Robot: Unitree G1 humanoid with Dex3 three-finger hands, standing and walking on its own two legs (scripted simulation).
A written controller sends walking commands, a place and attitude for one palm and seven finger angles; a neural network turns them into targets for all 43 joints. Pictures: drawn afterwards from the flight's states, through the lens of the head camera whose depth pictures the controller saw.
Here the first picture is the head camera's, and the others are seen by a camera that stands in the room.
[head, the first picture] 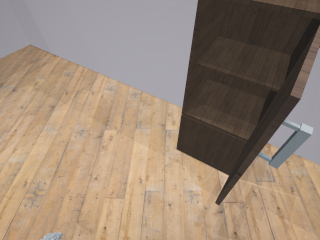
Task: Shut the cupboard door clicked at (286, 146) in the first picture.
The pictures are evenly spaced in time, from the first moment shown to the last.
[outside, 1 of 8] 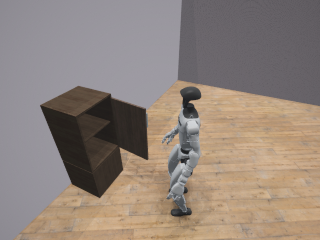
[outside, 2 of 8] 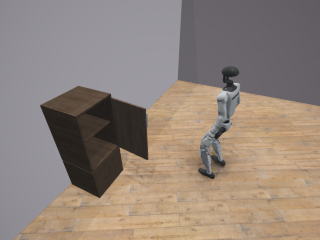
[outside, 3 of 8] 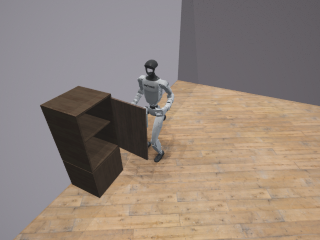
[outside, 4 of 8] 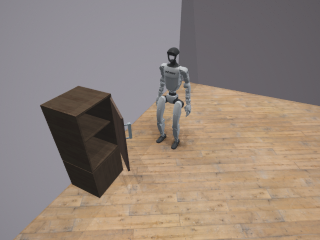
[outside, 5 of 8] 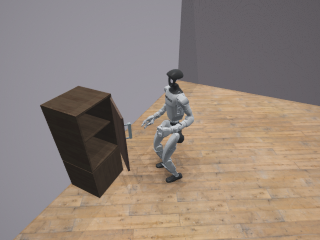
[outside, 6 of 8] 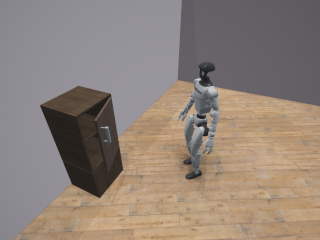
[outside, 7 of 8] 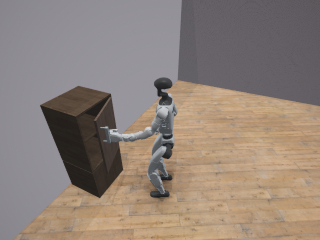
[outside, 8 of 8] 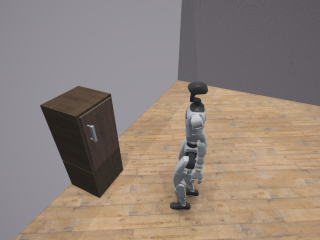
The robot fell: no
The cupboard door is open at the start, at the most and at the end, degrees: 84 84 0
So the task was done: yes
